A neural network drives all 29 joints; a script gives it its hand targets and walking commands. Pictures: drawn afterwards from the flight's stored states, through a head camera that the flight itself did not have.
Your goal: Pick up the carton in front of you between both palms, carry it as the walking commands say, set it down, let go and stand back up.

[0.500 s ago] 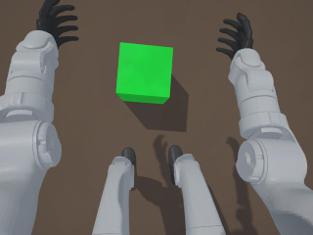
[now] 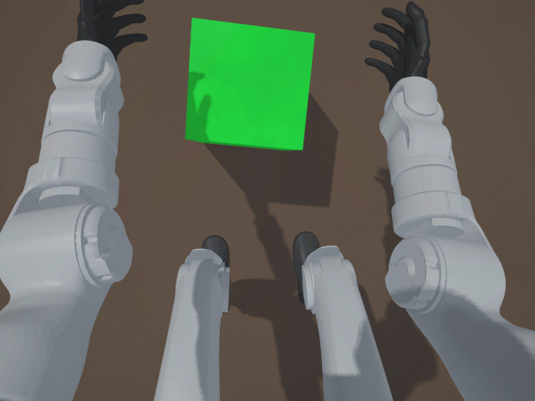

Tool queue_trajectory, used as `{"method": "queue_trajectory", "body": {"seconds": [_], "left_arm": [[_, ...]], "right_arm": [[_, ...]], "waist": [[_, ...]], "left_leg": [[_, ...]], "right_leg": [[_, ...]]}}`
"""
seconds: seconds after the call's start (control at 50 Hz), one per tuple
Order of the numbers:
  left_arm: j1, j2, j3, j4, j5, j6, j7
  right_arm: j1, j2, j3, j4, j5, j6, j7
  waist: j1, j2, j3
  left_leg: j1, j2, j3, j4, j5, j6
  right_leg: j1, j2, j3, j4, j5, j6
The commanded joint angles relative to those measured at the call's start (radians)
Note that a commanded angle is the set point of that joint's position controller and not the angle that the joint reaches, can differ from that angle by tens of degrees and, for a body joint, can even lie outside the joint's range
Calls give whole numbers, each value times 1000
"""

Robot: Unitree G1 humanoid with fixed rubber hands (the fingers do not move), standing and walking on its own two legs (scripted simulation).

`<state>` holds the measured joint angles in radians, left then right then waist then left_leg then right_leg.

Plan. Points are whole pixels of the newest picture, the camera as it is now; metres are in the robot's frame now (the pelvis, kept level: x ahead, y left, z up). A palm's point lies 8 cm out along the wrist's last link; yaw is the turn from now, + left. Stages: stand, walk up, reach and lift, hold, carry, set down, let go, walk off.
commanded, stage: reach and lift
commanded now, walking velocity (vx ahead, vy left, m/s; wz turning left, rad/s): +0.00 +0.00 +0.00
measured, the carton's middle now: (248, 98) +0.52 +0.03 -0.46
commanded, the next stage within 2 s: none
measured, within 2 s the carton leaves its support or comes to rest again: leaves its support in 1.46 s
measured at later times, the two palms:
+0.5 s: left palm (150, 87) +0.52 +0.21 -0.37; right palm (350, 103) +0.50 -0.16 -0.36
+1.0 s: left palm (161, 90) +0.52 +0.20 -0.39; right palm (339, 102) +0.50 -0.14 -0.39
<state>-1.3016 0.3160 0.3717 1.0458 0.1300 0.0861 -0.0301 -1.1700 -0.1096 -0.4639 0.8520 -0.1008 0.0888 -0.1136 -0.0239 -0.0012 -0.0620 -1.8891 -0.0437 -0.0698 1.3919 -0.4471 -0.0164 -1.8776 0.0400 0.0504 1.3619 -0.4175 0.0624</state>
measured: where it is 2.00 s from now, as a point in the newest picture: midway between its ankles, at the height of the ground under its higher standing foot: (262, 284)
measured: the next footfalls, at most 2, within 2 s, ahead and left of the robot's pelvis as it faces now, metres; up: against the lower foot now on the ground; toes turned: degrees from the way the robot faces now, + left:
none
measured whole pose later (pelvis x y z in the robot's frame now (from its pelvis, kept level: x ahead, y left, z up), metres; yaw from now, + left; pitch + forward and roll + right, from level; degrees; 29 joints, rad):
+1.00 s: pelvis -0.06 -0.01 -0.22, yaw +0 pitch +35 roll -3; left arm -1.68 0.48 -0.01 1.26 -0.20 0.09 0.04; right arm -1.58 -0.27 -0.19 1.14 0.18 0.09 -0.16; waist -0.01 -0.03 0.47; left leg -2.23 -0.02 -0.06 2.22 -0.61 -0.02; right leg -2.21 0.05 0.02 2.18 -0.59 0.07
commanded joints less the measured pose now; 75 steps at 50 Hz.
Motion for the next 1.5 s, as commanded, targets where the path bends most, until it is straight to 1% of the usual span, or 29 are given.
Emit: {"method": "queue_trajectory", "body": {"seconds": [0.0, 0.1, 0.14, 0.18, 0.22, 0.3, 0.34, 0.38, 0.44, 0.5, 0.52, 0.64, 0.7, 0.8, 0.9, 0.94, 1.02, 1.06, 1.08, 1.1, 1.14, 1.18, 1.2, 1.24, 1.28, 1.32, 1.36, 1.44, 1.48], "left_arm": [[-220, 157, -55, -90, -69, -32, 28], [-300, 238, -174, -105, -193, -28, 53], [-358, 262, -213, -132, -230, -15, 57], [-429, 275, -242, -138, -254, 8, 57], [-495, 300, -270, -125, -278, 30, 58], [-598, 319, -308, -17, -295, 53, 55], [-628, 318, -319, 45, -292, 54, 50], [-656, 322, -319, 95, -283, 50, 44], [-693, 334, -317, 137, -273, 37, 38], [-749, 352, -310, 113, -282, 16, 40], [-760, 362, -319, 109, -292, 9, 42], [-736, 326, -364, 111, -335, -19, 67], [-701, 308, -378, 92, -352, -22, 75], [-643, 284, -370, 119, -342, -17, 71], [-655, 281, -355, 122, -324, -17, 69], [-674, 261, -368, 118, -329, -15, 66], [-732, 154, -409, 109, -336, -7, 50], [-760, 70, -397, 111, -306, 4, 31], [-766, 13, -390, 120, -290, 12, 18], [-833, -218, -445, 87, -296, 24, -26], [-849, -543, -438, 98, -263, 55, -120], [-802, -705, -411, 64, -238, 80, -186], [-780, -755, -402, 50, -232, 91, -211], [-760, -817, -395, 18, -231, 109, -239], [-760, -845, -413, -23, -239, 121, -248], [-761, -888, -443, -65, -256, 125, -245], [-778, -931, -486, -133, -283, 126, -235], [-851, -1014, -573, -372, -348, 134, -197], [-864, -1060, -605, -474, -357, 156, -178]], "right_arm": [[-190, -103, 76, -83, 62, -24, -20], [-272, -170, 172, -96, 172, -12, -51], [-318, -197, 197, -115, 208, 0, -60], [-370, -225, 209, -108, 234, 20, -68], [-441, -256, 208, -95, 249, 42, -76], [-550, -275, 207, 6, 258, 64, -71], [-593, -279, 204, 68, 255, 62, -61], [-630, -284, 201, 121, 248, 56, -51], [-675, -298, 198, 175, 239, 39, -38], [-729, -315, 220, 184, 239, 15, -36], [-742, -320, 224, 173, 245, 8, -39], [-737, -325, 278, 153, 294, -22, -42], [-695, -311, 291, 149, 305, -25, -48], [-630, -284, 265, 192, 282, -21, -50], [-656, -276, 258, 190, 274, -22, -51], [-678, -258, 271, 185, 281, -21, -50], [-734, -167, 297, 178, 286, -13, -36], [-761, -88, 278, 179, 248, -3, -20], [-769, -58, 254, 178, 211, 3, -13], [-845, 169, 310, 146, 213, 14, 27], [-920, 479, 333, 129, 178, 50, 127], [-926, 634, 336, 102, 151, 84, 198], [-918, 673, 336, 84, 137, 98, 220], [-915, 731, 352, 58, 134, 121, 246], [-892, 783, 369, 34, 160, 129, 256], [-908, 822, 401, 3, 194, 127, 260], [-939, 861, 450, -50, 237, 125, 258], [-998, 938, 565, -205, 306, 136, 230], [-1011, 983, 607, -287, 319, 154, 221]], "waist": [[17, 32, -1034], [11, 43, -1168], [6, 66, -1218], [2, 101, -1216], [-6, 103, -1191], [-11, 103, -1004], [-11, 97, -905], [-8, 89, -822], [-3, 80, -741], [9, 35, -712], [1, 28, -712], [12, 56, -822], [5, 50, -877], [2, 51, -781], [12, 47, -727], [14, 44, -713], [13, 39, -669], [15, 40, -632], [-4, 51, -614], [-3, 54, -607], [6, 61, -532], [17, 31, -491], [18, 22, -477], [32, 2, -483], [39, 6, -518], [43, 19, -598], [45, 30, -739], [50, 41, -1216], [57, 69, -1457]], "left_leg": [[476, -14, 66, 109, 636, -23], [431, -6, 83, 279, 587, -26], [486, -2, 85, 340, 585, -25], [533, 1, 86, 393, 551, -25], [479, 5, 100, 420, 404, -29], [377, 25, 100, 463, 194, -25], [317, 35, 94, 481, 119, -23], [271, 42, 87, 503, 80, -21], [242, 46, 75, 542, 77, -19], [194, 41, 68, 579, 108, -15], [216, 41, 59, 593, 127, -10], [368, 33, 55, 667, 331, -13], [386, 26, 63, 680, 375, -15], [300, 23, 67, 672, 306, -18], [232, 23, 72, 657, 233, -17], [221, 22, 74, 650, 205, -16], [216, 14, 77, 639, 150, -14], [215, 5, 76, 639, 122, -14], [215, 1, 76, 641, 106, -18], [218, -14, 75, 643, 113, -10], [191, -31, 82, 649, 108, 0], [147, -43, 92, 657, 109, 11], [125, -44, 96, 662, 107, 14], [102, -46, 100, 661, 116, 21], [124, -48, 104, 658, 132, 23], [177, -50, 106, 664, 202, 23], [268, -53, 110, 671, 293, 21], [555, -63, 113, 676, 547, 10], [718, -70, 111, 668, 666, 5]], "right_leg": [[472, 41, -89, 152, 566, 24], [478, 36, -98, 330, 572, 20], [437, 37, -113, 377, 523, 18], [357, 38, -127, 408, 433, 14], [363, 34, -138, 443, 331, 9], [281, 15, -145, 495, 146, 7], [252, 7, -142, 522, 91, 6], [232, 3, -139, 551, 62, 5], [215, 1, -134, 599, 61, 4], [253, -1, -126, 647, 103, 5], [240, 1, -130, 659, 120, 7], [263, 12, -140, 723, 274, 3], [306, 20, -144, 733, 323, -1], [266, 26, -134, 723, 274, -5], [267, 28, -122, 709, 229, -7], [275, 30, -121, 702, 209, -7], [294, 42, -121, 694, 165, -12], [309, 53, -122, 694, 143, -16], [312, 59, -124, 692, 132, -18], [307, 71, -127, 695, 133, -23], [255, 85, -130, 709, 106, -31], [205, 95, -139, 722, 91, -39], [196, 94, -140, 725, 88, -44], [183, 90, -141, 730, 96, -47], [172, 93, -145, 732, 109, -50], [178, 96, -152, 743, 165, -50], [201, 100, -160, 748, 232, -47], [307, 110, -175, 734, 398, -33], [321, 117, -182, 712, 442, -25]]}}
